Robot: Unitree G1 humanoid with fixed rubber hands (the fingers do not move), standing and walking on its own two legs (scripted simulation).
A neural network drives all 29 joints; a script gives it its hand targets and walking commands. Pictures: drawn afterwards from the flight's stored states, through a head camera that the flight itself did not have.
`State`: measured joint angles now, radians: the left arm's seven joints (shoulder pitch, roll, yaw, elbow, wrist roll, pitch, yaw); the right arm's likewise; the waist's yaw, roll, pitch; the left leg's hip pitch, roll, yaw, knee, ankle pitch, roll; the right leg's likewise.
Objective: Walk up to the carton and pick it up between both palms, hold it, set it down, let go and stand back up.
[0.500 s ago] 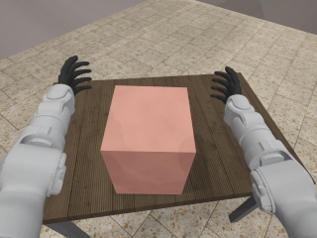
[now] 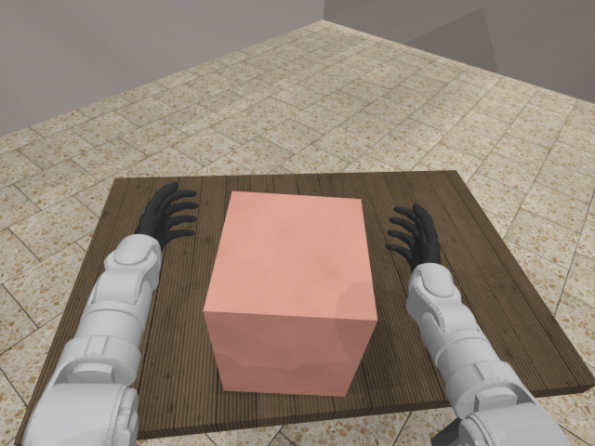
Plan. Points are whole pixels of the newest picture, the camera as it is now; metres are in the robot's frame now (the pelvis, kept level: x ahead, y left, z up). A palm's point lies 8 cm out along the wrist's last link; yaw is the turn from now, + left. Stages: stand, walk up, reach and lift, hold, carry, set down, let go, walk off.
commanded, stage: set down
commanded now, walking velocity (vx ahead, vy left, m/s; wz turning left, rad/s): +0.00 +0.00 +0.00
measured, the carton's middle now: (290, 297) +0.35 +0.02 -0.02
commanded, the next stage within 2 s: none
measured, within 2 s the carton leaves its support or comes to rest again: neither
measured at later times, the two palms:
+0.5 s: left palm (117, 297) +0.31 +0.25 +0.06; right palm (421, 314) +0.29 -0.16 +0.04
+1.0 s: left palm (128, 359) +0.25 +0.24 -0.02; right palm (437, 366) +0.24 -0.18 -0.01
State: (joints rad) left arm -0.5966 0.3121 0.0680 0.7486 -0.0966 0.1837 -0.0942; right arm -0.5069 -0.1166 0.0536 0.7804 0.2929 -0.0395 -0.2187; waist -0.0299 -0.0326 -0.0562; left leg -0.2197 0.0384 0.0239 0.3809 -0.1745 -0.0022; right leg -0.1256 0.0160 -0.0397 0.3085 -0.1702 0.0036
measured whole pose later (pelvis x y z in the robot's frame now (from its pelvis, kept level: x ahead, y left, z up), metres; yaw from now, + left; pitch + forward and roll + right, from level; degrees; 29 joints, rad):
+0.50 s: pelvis -0.03 +0.00 -0.01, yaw +0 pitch +1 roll +0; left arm -0.41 0.40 -0.06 0.73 -0.36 -0.02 -0.06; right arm -0.27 -0.07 0.01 0.52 0.20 0.11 -0.20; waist 0.02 -0.03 -0.08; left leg -0.31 0.02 0.03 0.45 -0.16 0.01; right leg -0.25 -0.01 -0.02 0.45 -0.22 0.00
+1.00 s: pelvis +0.02 +0.00 +0.00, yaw -1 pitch -1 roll -1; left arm 0.05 0.28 0.05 0.37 -0.16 -0.02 -0.07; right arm 0.14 -0.13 0.09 0.37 0.24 -0.21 -0.15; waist 0.04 -0.03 0.05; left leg -0.16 0.03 0.04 0.42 -0.23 0.00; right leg -0.06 0.02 0.00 0.32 -0.23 0.00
